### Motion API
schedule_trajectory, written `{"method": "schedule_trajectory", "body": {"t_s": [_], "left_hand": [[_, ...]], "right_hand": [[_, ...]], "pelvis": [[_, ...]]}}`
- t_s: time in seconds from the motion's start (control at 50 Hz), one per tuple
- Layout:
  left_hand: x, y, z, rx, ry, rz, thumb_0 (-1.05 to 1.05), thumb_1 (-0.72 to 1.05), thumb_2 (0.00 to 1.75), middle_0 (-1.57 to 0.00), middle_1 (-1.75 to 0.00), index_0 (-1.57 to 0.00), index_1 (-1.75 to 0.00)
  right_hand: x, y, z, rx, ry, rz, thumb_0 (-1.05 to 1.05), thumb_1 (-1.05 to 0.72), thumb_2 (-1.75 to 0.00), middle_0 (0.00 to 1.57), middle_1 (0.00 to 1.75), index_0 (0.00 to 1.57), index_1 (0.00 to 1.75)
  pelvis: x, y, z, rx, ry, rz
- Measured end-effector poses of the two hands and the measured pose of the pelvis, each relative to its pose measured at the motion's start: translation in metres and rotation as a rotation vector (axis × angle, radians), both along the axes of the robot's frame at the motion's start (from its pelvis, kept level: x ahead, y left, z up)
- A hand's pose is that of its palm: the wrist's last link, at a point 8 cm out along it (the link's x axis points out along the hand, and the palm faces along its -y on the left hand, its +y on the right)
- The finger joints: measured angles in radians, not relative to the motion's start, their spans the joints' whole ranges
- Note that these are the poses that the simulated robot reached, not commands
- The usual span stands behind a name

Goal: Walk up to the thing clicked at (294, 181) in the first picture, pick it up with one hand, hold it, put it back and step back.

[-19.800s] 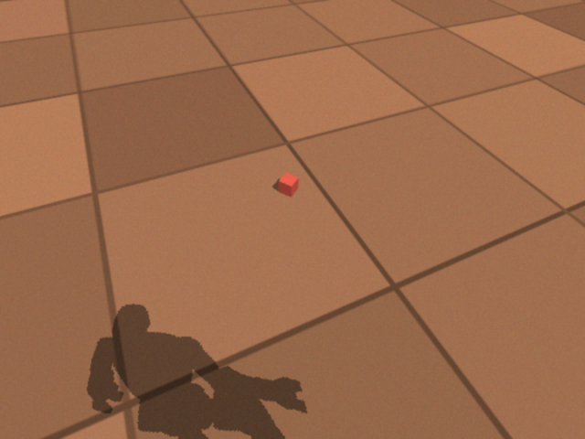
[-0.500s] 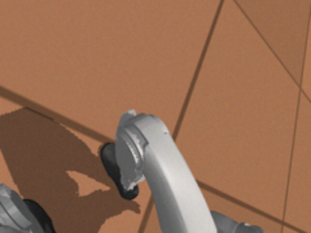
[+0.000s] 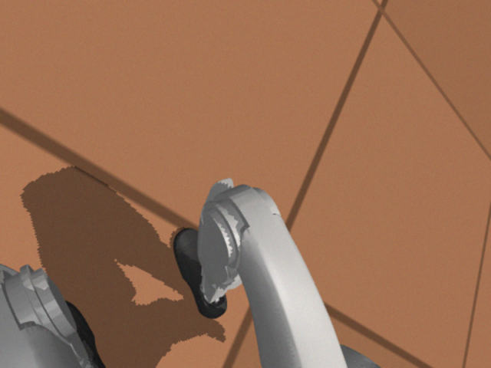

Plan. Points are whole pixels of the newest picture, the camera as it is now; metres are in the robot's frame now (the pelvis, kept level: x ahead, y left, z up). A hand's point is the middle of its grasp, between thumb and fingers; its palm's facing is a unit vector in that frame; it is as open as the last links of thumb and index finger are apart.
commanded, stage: settle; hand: left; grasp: from above
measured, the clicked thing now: out of the picture +0.45 +0.35 -0.26
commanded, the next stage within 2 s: lift in 0.32 s
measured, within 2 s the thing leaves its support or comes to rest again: neither
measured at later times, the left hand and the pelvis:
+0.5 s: hand out of the picture +0.45 +0.34 -0.15, palm faces +0.04 -0.47 -0.88, open 10.5 cm; pelvis +0.00 -0.01 +0.02, yaw +4 degrees
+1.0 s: hand out of the picture +0.41 +0.34 -0.03, palm faces +0.04 -0.47 -0.88, open 10.5 cm; pelvis +0.01 -0.01 +0.07, yaw +9 degrees
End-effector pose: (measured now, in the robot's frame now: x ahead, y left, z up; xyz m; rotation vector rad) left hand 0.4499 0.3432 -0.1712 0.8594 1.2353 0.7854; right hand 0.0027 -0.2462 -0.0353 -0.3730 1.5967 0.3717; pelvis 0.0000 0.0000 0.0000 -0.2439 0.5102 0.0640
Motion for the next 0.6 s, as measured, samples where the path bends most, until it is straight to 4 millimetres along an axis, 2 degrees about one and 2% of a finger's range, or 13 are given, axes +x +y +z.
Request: {"method": "schedule_trajectory", "body": {"t_s": [0.08, 0.2, 0.34, 0.6], "left_hand": [[-0.002, 0.007, 0.02, 0.011, 0.002, 0.012, -0.01, -0.1, 0.64, -0.66, -0.61, -0.66, -0.58], [-0.004, 0.007, 0.043, -0.018, 0.01, 0.001, -0.01, -0.11, 0.64, -0.67, -0.61, -0.68, -0.57], [-0.005, 0.005, 0.061, -0.006, 0.015, -0.037, -0.01, -0.11, 0.65, -0.67, -0.61, -0.68, -0.57], [-0.009, 0.004, 0.092, -0.006, 0.01, 0.023, -0.01, -0.11, 0.65, -0.67, -0.61, -0.68, -0.57]], "right_hand": [[0.001, -0.002, 0.0, -0.004, -0.014, -0.026, 0.0, -0.91, -0.9, 0.19, 0.3, 0.19, 0.3], [0.002, -0.006, -0.002, -0.01, -0.038, -0.055, 0.0, -0.91, -0.9, 0.19, 0.3, 0.19, 0.3], [0.001, -0.011, -0.008, -0.022, -0.055, -0.097, 0.0, -0.91, -0.89, 0.19, 0.3, 0.19, 0.3], [0.004, -0.018, -0.013, -0.009, -0.035, -0.138, 0.0, -0.91, -0.9, 0.19, 0.3, 0.19, 0.3]], "pelvis": [[0.0, 0.0, 0.004, 0.006, 0.014, 0.005], [0.001, 0.0, 0.009, 0.021, 0.03, 0.012], [0.0, -0.002, 0.012, 0.039, 0.041, 0.017], [0.003, -0.007, 0.023, 0.073, 0.076, 0.026]]}}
